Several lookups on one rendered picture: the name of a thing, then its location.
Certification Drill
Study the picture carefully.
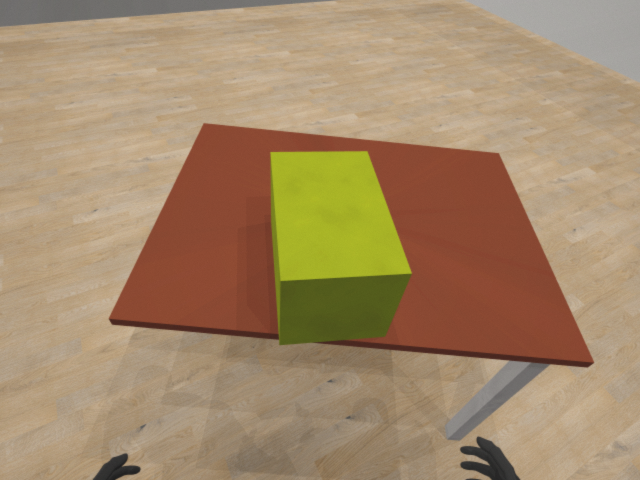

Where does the carton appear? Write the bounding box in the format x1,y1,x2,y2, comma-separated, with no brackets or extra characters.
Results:
270,151,412,345

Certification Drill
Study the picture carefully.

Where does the right robot hand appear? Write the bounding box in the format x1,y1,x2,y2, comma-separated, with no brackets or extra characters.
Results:
460,436,520,480

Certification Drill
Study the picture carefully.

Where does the left robot hand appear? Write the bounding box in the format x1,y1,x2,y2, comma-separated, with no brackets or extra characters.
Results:
93,453,141,480

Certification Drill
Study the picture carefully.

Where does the table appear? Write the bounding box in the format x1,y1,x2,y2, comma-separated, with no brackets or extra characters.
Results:
109,123,594,441

